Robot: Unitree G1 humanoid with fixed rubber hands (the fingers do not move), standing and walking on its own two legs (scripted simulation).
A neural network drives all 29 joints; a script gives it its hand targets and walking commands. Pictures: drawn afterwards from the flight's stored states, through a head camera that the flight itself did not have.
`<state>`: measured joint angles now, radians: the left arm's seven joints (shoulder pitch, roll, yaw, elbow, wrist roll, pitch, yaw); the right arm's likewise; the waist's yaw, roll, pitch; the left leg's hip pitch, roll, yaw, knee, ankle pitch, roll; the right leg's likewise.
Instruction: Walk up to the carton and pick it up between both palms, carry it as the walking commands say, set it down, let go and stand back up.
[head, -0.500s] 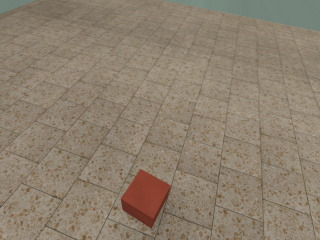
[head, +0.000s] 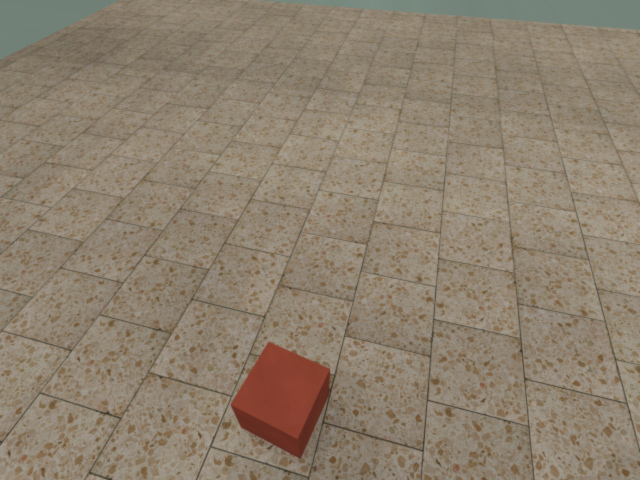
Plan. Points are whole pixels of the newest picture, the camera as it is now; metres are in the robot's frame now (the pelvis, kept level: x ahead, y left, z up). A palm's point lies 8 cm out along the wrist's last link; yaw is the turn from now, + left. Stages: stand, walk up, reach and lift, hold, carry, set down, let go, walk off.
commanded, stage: walk up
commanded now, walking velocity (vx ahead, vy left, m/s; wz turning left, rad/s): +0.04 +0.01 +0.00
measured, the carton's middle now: (284, 398) +0.49 +0.10 -0.68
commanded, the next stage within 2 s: none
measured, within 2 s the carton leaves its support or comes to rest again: neither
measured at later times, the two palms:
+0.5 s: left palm out of the picture -0.02 +0.20 -0.13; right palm out of the picture -0.05 -0.25 -0.14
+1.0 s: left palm out of the picture +0.08 +0.36 -0.12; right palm out of the picture -0.08 -0.13 -0.13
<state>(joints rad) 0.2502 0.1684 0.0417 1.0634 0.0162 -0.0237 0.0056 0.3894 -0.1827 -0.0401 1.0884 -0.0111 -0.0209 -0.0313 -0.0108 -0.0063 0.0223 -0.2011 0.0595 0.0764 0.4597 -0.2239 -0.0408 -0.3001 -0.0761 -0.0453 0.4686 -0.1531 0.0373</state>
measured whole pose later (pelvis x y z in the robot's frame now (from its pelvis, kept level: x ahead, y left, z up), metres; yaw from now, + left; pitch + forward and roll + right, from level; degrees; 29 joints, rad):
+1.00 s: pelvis -0.04 +0.10 +0.01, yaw -14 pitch +2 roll +1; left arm 0.23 0.26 0.14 1.00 0.03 0.06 0.02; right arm 0.30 -0.18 -0.03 0.97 -0.06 0.01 -0.03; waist -0.04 -0.01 -0.04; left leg -0.19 0.05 0.26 0.41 -0.25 0.03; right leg -0.53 -0.03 -0.08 0.98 -0.39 0.00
